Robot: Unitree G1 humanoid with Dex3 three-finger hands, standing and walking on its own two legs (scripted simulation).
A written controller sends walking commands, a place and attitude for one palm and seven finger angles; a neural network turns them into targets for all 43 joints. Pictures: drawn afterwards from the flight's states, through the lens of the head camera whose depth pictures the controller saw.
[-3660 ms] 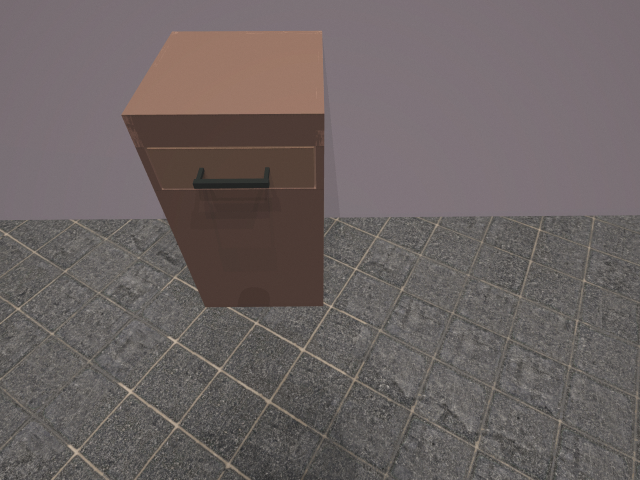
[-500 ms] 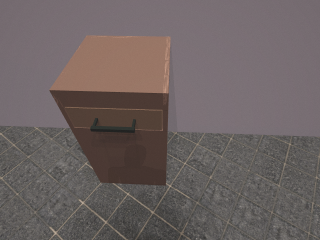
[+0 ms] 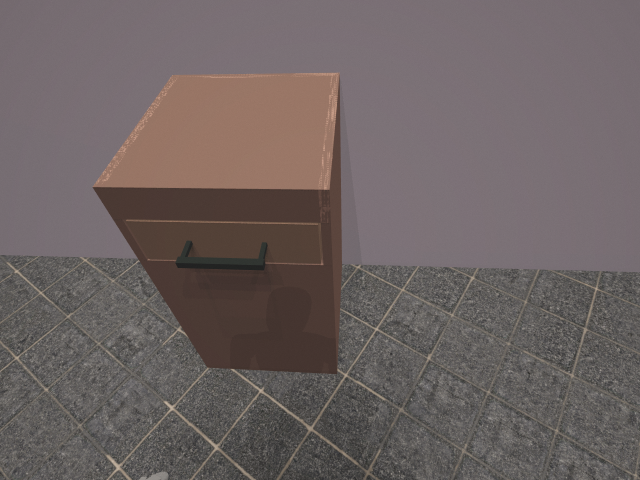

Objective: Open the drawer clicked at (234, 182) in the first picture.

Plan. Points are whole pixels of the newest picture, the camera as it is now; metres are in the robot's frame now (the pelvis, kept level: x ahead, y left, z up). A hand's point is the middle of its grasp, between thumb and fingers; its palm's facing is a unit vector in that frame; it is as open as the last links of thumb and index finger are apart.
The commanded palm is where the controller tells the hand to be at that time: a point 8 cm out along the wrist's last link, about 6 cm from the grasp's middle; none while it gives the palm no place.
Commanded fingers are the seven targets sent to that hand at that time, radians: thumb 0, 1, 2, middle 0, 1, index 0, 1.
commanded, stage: raise the hand with hooked fingers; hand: left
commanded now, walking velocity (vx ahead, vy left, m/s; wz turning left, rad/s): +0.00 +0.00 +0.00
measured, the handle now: (223, 255) +0.53 +0.26 -0.12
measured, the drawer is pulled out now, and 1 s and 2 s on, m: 0.00 0.00 0.00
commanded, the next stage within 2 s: move the hooked fingers above the handle in 1.78 s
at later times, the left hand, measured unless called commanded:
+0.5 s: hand (147, 442) +0.17 +0.24 -0.04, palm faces +0.11 -0.05 -0.99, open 9.7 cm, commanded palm +0.16 +0.23 +0.02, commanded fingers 0.00 0.15 0.58 -0.25 -0.78 -0.25 -0.78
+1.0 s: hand (134, 356) +0.25 +0.26 +0.03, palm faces +0.13 -0.10 -0.99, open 12.7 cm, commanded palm +0.22 +0.26 +0.08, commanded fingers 0.00 -0.43 0.33 -0.29 -1.15 -0.29 -1.15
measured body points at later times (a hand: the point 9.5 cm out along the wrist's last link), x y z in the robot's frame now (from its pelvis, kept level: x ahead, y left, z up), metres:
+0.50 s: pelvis -0.02 +0.00 -0.05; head +0.01 -0.03 +0.40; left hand +0.16 +0.24 +0.01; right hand +0.26 -0.18 -0.11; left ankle -0.03 +0.14 -0.73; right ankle -0.01 -0.08 -0.73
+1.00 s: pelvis -0.02 +0.04 -0.02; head +0.00 +0.01 +0.43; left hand +0.23 +0.26 +0.08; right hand +0.16 -0.21 -0.12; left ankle -0.03 +0.14 -0.73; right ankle -0.01 -0.08 -0.73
